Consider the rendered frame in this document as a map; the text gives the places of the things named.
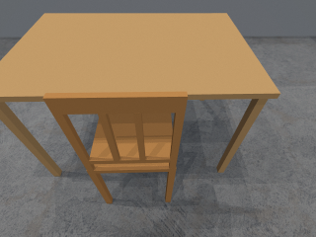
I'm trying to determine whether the table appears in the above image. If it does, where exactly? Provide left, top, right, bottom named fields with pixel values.
left=0, top=13, right=280, bottom=177

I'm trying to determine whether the chair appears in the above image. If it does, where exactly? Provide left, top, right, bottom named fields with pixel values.
left=43, top=91, right=188, bottom=204

